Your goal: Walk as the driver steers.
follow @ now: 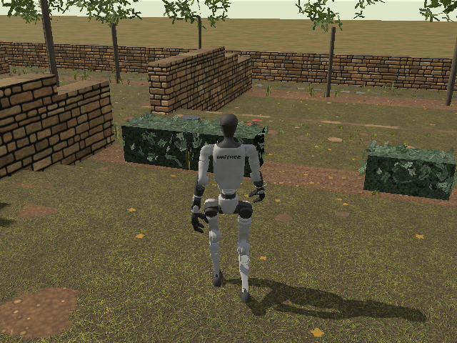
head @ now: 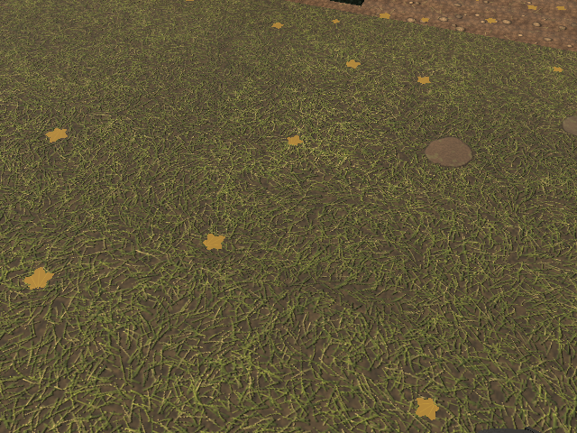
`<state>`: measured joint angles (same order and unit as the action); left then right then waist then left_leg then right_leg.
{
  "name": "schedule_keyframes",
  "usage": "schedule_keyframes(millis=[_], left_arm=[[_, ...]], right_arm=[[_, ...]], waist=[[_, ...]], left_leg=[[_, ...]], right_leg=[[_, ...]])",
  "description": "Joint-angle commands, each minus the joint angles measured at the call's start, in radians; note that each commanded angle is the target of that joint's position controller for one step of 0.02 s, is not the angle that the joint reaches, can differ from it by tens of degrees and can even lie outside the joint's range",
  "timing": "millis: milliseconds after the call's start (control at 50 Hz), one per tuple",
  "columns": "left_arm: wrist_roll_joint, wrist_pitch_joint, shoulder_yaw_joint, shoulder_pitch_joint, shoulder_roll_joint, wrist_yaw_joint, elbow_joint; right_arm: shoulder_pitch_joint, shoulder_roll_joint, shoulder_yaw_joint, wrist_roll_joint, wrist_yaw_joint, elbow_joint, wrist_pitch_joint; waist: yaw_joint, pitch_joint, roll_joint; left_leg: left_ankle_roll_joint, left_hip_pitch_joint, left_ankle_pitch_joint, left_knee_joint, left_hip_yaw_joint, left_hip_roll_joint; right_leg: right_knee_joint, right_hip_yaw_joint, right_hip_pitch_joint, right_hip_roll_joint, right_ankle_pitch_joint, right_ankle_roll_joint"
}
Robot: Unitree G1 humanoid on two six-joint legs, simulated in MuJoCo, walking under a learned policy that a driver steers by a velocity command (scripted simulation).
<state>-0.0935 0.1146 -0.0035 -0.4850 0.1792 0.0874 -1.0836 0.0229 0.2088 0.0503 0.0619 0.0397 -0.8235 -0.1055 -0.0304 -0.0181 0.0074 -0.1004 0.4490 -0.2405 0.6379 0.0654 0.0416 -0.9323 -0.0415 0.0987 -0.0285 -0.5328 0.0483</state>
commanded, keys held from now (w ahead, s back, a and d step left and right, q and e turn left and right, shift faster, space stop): w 0.16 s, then w+e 0.84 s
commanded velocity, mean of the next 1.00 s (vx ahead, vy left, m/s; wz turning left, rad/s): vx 0.50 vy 0.00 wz -0.36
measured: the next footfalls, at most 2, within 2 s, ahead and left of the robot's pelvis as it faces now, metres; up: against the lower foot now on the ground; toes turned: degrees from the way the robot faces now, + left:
right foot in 0.50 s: +0.49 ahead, -0.17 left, -0.17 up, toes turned -14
left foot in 0.88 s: +0.82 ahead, -0.04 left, -0.17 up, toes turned -20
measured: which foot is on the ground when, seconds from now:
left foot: down 0.00-0.52, up 0.54-0.86, down 0.88-1.00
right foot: up 0.00-0.48, down 0.50-0.88, up 0.90-1.00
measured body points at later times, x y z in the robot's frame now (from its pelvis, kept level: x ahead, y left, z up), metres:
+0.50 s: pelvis +0.34 -0.05 -0.12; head +0.34 -0.07 +0.33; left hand +0.55 +0.14 -0.22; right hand +0.15 -0.20 -0.26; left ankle +0.07 +0.09 -0.71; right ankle +0.46 -0.17 -0.86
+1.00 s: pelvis +0.67 -0.09 -0.17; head +0.69 -0.10 +0.28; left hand +0.83 +0.12 -0.30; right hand +0.72 -0.37 -0.28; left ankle +0.78 -0.03 -0.89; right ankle +0.54 -0.17 -0.80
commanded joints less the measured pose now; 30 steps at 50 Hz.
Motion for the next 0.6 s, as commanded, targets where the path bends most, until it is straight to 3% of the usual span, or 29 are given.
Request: schedule_keyframes(millis=[20, 40, 60, 80, 100, 120, 140, 160, 180, 200, 220, 240, 260, 280, 300, 340, 380, 400, 440, 460, 480, 500, 520, 540, 560, 580, 600], left_arm=[[0.047, 0.024, -0.022, 0.192, 0.097, -0.007, 0.145], [0.025, 0.016, -0.025, 0.199, 0.104, -0.024, 0.146], [0.009, 0.009, -0.009, 0.197, 0.054, -0.037, 0.155], [-0.006, -0.007, 0.006, 0.177, 0.008, -0.044, 0.145], [-0.013, -0.022, 0.002, 0.165, 0.015, -0.044, 0.146], [-0.009, -0.036, -0.001, 0.179, 0.023, -0.038, 0.157], [-0.017, -0.041, 0.011, 0.183, 0.007, -0.031, 0.171], [-0.040, -0.038, 0.018, 0.170, -0.004, -0.022, 0.169], [0.092, -0.067, -0.056, 0.294, 0.132, -0.056, 0.242], [-0.041, -0.035, 0.028, 0.287, 0.025, -0.035, 0.218], [-0.046, -0.032, 0.016, 0.247, -0.019, -0.031, 0.197], [-0.035, -0.040, 0.017, 0.260, 0.006, -0.026, 0.216], [-0.037, -0.049, 0.008, 0.294, 0.034, -0.014, 0.235], [-0.041, -0.056, 0.005, 0.324, 0.056, -0.013, 0.256], [-0.029, -0.058, -0.006, 0.366, 0.093, -0.016, 0.274], [-0.022, -0.059, -0.002, 0.497, 0.093, -0.022, 0.317], [-0.007, -0.055, 0.000, 0.570, 0.081, -0.020, 0.330], [-0.012, -0.051, 0.000, 0.584, 0.084, -0.018, 0.328], [-0.012, -0.048, 0.005, 0.598, 0.079, -0.016, 0.320], [-0.007, -0.044, -0.002, 0.548, 0.100, -0.021, 0.293], [0.009, -0.041, -0.025, 0.420, 0.150, -0.039, 0.236], [0.026, -0.020, -0.055, 0.198, 0.208, -0.047, 0.165], [0.011, -0.013, -0.087, -0.113, 0.255, -0.047, 0.095], [0.014, -0.022, -0.104, -0.260, 0.344, -0.031, 0.072], [0.015, -0.044, -0.097, -0.398, 0.264, -0.032, 0.008], [0.027, -0.047, -0.098, -0.269, 0.268, -0.051, 0.048], [0.021, -0.053, -0.079, -0.089, 0.241, -0.046, 0.103]], right_arm=[[0.445, 0.133, 0.049, 0.016, -0.010, -0.122, -0.025], [0.352, 0.056, 0.025, 0.004, -0.012, -0.116, -0.014], [0.304, -0.014, -0.001, -0.003, -0.012, -0.115, -0.012], [0.250, -0.051, -0.015, 0.002, -0.015, -0.100, -0.011], [0.244, -0.058, -0.020, -0.007, -0.018, -0.098, -0.013], [0.292, -0.005, -0.005, -0.015, -0.019, -0.123, -0.016], [0.310, 0.006, -0.010, 0.000, -0.023, -0.126, -0.025], [0.329, -0.006, -0.018, 0.019, -0.033, -0.123, -0.035], [0.371, 0.184, 0.039, -0.075, -0.041, -0.178, -0.037], [0.357, -0.068, -0.041, 0.031, -0.056, -0.137, -0.059], [0.411, -0.045, -0.045, 0.032, -0.046, -0.155, -0.052], [0.441, -0.034, -0.050, 0.056, -0.039, -0.177, -0.045], [0.464, -0.052, -0.069, 0.043, -0.035, -0.182, -0.041], [0.474, -0.050, -0.079, 0.039, -0.030, -0.190, -0.043], [0.533, -0.029, -0.086, 0.034, -0.034, -0.202, -0.044], [0.651, -0.026, -0.099, 0.017, -0.055, -0.241, -0.044], [0.704, -0.002, -0.098, 0.007, -0.063, -0.265, -0.030], [0.711, 0.000, -0.101, 0.003, -0.063, -0.272, -0.026], [0.714, 0.039, -0.087, -0.006, -0.059, -0.279, -0.003], [0.702, 0.074, -0.076, -0.008, -0.054, -0.273, 0.007], [0.686, 0.110, -0.061, 0.001, -0.034, -0.278, 0.015], [0.624, 0.128, -0.057, 0.026, -0.009, -0.251, 0.021], [0.669, 0.041, -0.087, 0.094, 0.039, -0.297, 0.022], [0.806, -0.093, -0.125, 0.056, 0.068, -0.273, 0.021], [0.503, 0.034, -0.094, 0.002, 0.084, -0.137, 0.016], [0.233, 0.064, -0.078, -0.021, 0.069, -0.035, -0.013], [0.209, 0.101, -0.068, -0.008, 0.045, -0.016, -0.026]], waist=[[0.183, 0.031, -0.036], [0.125, 0.013, 0.018], [0.072, 0.020, 0.004], [0.038, 0.051, -0.003], [0.023, 0.047, 0.009], [0.032, 0.031, -0.025], [0.040, 0.022, -0.021], [0.042, 0.015, -0.014], [-0.003, 0.111, -0.099], [0.085, -0.037, 0.083], [0.069, -0.002, -0.011], [0.075, 0.025, -0.035], [0.068, 0.051, -0.070], [0.058, 0.092, -0.031], [0.080, 0.114, -0.025], [0.154, 0.165, -0.012], [0.189, 0.185, -0.025], [0.188, 0.200, -0.021], [0.191, 0.222, -0.005], [0.173, 0.209, 0.014], [0.124, 0.144, 0.056], [0.015, 0.078, 0.091], [-0.093, -0.001, 0.085], [-0.061, -0.438, 0.224], [-0.229, -0.363, 0.141], [-0.229, -0.122, 0.059], [-0.134, -0.033, -0.017]], left_leg=[[-0.272, -0.609, 0.090, -0.300, -0.583, -0.353], [-0.268, -0.472, 0.120, -0.320, -0.523, -0.339], [-0.253, -0.329, 0.165, -0.328, -0.438, -0.312], [-0.236, -0.197, 0.142, -0.364, -0.383, -0.284], [-0.224, -0.132, 0.110, -0.393, -0.340, -0.258], [-0.212, -0.113, 0.066, -0.386, -0.270, -0.214], [-0.196, -0.059, 0.054, -0.358, -0.216, -0.174], [-0.180, -0.047, 0.088, -0.306, -0.189, -0.147], [-0.181, -0.118, 0.288, -0.368, -0.338, -0.267], [-0.136, -0.147, 0.060, -0.197, -0.183, -0.167], [-0.127, -0.038, 0.043, -0.167, -0.096, -0.104], [-0.126, 0.071, -0.028, -0.176, -0.092, -0.105], [-0.135, 0.103, -0.075, -0.166, -0.144, -0.140], [-0.138, 0.095, -0.099, -0.136, -0.163, -0.171], [-0.145, -0.004, -0.129, -0.098, -0.200, -0.198], [-0.138, -0.291, -0.110, -0.020, -0.252, -0.245], [-0.108, -0.327, -0.075, 0.017, -0.231, -0.243], [-0.094, -0.314, -0.042, 0.041, -0.216, -0.241], [-0.076, -0.323, 0.055, 0.073, -0.196, -0.235], [-0.065, -0.342, 0.148, 0.125, -0.173, -0.225], [-0.039, -0.372, 0.290, 0.246, -0.109, -0.170], [-0.009, -0.241, 0.414, 0.444, -0.041, -0.144], [0.066, 0.146, 0.231, 0.766, -0.045, -0.144], [0.155, 0.281, -0.499, 1.192, -0.017, -0.033], [0.167, 0.589, -0.571, 1.351, -0.066, 0.013], [0.120, 0.713, -0.450, 1.195, -0.081, -0.046], [0.081, 0.596, -0.383, 1.115, -0.100, -0.103]], right_leg=[[-0.515, -0.108, 0.800, 0.040, 0.087, 0.043], [-0.457, -0.107, 0.706, 0.082, 0.164, 0.051], [-0.381, -0.117, 0.630, 0.120, 0.239, 0.057], [-0.315, -0.111, 0.567, 0.148, 0.286, 0.052], [-0.232, -0.086, 0.546, 0.148, 0.257, 0.040], [-0.187, -0.041, 0.540, 0.138, 0.244, 0.024], [-0.155, -0.013, 0.523, 0.141, 0.377, 0.014], [-0.110, -0.030, 0.543, 0.147, 0.580, 0.020], [-0.050, -0.037, 0.640, 0.147, 0.582, -0.010], [0.157, -0.105, 0.635, 0.203, 0.885, -0.006], [0.238, -0.026, 0.480, 0.160, 1.060, 0.015], [0.221, 0.021, 0.393, 0.144, 1.121, 0.019], [0.173, 0.008, 0.389, 0.144, 1.100, 0.020], [0.192, -0.011, 0.411, 0.157, 1.097, 0.031], [0.204, -0.013, 0.494, 0.158, 1.044, 0.024], [0.361, -0.035, 0.718, 0.185, 0.952, 0.016], [0.453, 0.012, 0.652, 0.182, 0.904, 0.017], [0.473, 0.032, 0.591, 0.179, 0.882, 0.017], [0.569, 0.055, 0.482, 0.171, 0.824, 0.021], [0.603, 0.078, 0.398, 0.156, 0.808, 0.018], [0.637, 0.113, 0.244, 0.122, 0.822, 0.024], [0.655, 0.179, -0.065, 0.077, 0.918, 0.051], [0.461, 0.097, -0.557, 0.155, 1.203, 0.182], [0.136, -0.148, -1.010, 0.387, 1.611, 0.428], [0.281, -0.403, -1.066, 0.421, 1.219, 0.421], [0.417, -0.347, -0.774, 0.377, 0.847, 0.326], [0.528, -0.326, -0.462, 0.342, 0.585, 0.290]])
